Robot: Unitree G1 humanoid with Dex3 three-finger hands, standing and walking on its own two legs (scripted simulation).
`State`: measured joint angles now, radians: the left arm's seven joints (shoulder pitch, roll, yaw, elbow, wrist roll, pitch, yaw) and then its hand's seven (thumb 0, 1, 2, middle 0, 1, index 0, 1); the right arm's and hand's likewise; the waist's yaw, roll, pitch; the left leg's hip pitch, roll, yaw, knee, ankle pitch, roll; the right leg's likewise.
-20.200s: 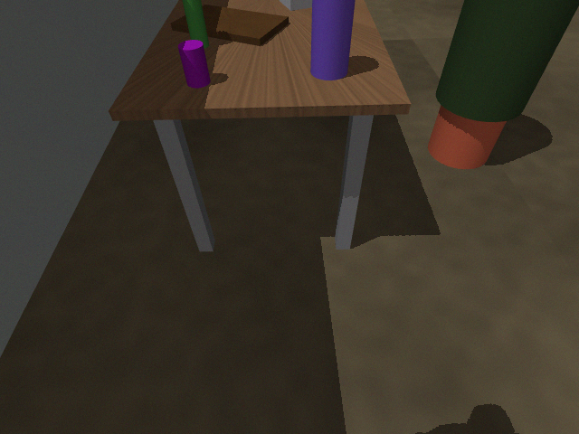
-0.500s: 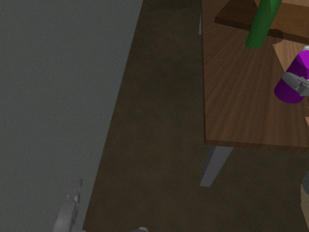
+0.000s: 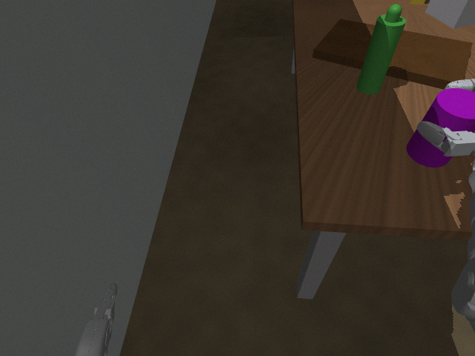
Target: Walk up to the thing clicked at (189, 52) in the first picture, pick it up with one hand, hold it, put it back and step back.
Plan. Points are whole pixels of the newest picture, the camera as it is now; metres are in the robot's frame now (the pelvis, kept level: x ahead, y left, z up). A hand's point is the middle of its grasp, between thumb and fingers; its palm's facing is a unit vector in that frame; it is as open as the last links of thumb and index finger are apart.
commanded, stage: lift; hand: right
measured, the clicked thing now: (443, 130) +0.47 -0.27 +0.14
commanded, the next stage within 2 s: hold in 1.16 s
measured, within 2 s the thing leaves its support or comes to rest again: neither
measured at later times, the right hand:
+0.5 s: hand out of the picture +0.39 -0.24 +0.23, palm faces +0.29 +0.96 +0.01, open 10.0 cm
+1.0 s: hand out of the picture +0.33 -0.21 +0.28, palm faces +0.27 +0.96 +0.01, open 10.0 cm
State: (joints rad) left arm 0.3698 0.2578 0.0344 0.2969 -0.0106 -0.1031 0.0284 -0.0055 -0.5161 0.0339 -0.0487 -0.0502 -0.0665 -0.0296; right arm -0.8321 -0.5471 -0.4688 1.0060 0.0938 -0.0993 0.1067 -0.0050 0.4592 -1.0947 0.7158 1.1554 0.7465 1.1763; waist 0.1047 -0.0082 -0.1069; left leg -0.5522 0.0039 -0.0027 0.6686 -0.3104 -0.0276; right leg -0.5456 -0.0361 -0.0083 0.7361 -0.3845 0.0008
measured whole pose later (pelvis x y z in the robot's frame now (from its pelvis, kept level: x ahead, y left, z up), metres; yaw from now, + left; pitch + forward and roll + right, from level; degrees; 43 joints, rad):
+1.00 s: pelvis -0.02 +0.01 +0.02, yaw -2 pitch -2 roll +0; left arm 0.29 0.24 0.08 0.54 -0.03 -0.15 0.05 -0.01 -0.54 0.05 -0.05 -0.05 -0.05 -0.05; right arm -0.51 -0.33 -0.37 0.08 0.20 0.56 0.01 -0.01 0.48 -1.11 0.74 1.13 0.77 1.15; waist 0.00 -0.07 -0.06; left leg -0.25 0.03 0.02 0.53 -0.25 -0.02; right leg -0.23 -0.01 0.01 0.54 -0.27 0.01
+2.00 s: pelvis -0.02 +0.01 +0.02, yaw -3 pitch -3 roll +0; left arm 0.25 0.25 0.09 0.63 -0.04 -0.19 0.04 -0.01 -0.54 0.05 -0.05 -0.06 -0.05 -0.05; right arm -0.56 -0.30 -0.34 -0.08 0.23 0.78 -0.03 -0.01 0.48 -1.11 0.74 1.14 0.77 1.16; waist -0.01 -0.08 -0.08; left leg -0.22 0.04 0.03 0.51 -0.24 -0.02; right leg -0.19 0.00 0.02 0.51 -0.26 0.01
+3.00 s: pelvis -0.02 +0.01 +0.02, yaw -3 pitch -3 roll +0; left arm 0.24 0.25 0.10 0.64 -0.04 -0.19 0.04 -0.01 -0.54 0.05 -0.05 -0.06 -0.06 -0.05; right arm -0.52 -0.30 -0.34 -0.13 0.23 0.79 -0.03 -0.01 0.48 -1.12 0.74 1.13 0.77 1.15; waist -0.01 -0.08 -0.08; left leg -0.21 0.04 0.03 0.50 -0.24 -0.02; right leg -0.19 0.00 0.02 0.51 -0.26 0.01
